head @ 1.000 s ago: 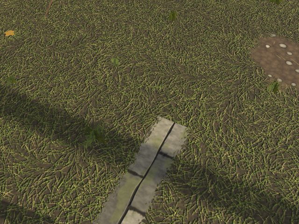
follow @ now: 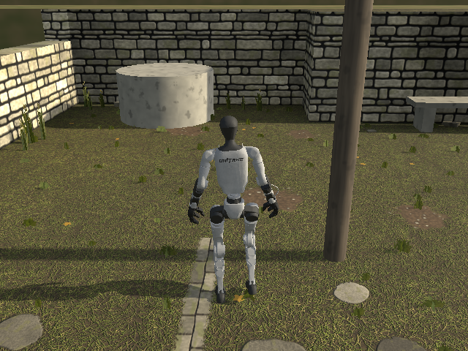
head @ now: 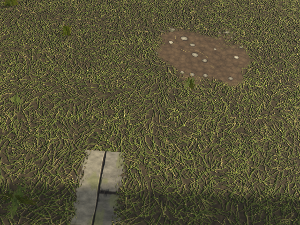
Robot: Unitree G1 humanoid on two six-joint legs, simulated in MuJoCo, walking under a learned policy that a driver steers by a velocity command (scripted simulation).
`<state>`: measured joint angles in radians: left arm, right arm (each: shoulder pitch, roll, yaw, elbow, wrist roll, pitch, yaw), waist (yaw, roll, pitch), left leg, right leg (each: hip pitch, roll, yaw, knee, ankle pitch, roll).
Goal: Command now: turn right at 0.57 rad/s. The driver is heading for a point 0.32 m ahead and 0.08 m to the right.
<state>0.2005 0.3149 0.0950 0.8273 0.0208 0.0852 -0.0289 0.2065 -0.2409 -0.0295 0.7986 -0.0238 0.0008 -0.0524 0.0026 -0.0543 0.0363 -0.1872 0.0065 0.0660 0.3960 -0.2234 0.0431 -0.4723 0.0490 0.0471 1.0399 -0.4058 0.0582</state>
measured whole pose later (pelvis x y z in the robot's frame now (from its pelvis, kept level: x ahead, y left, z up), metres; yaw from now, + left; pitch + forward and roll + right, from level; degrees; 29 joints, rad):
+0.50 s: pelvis +0.01 -0.05 +0.00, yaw -18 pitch +1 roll +1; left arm 0.30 0.28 0.06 0.79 0.01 0.02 -0.01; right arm 0.20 -0.31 -0.07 0.80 -0.04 0.02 0.02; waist 0.02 0.03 0.02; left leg -0.48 0.04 -0.03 0.89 -0.28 -0.05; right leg -0.13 0.10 0.12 0.33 -0.21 -0.10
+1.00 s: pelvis +0.18 -0.04 +0.00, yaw -24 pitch +1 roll -1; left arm 0.23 0.27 0.05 0.86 0.02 0.00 -0.02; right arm 0.28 -0.22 -0.01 0.87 -0.02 -0.07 0.01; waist -0.01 -0.05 0.06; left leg -0.15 -0.04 0.03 0.33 -0.19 0.07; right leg -0.44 0.05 0.07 0.89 -0.31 0.01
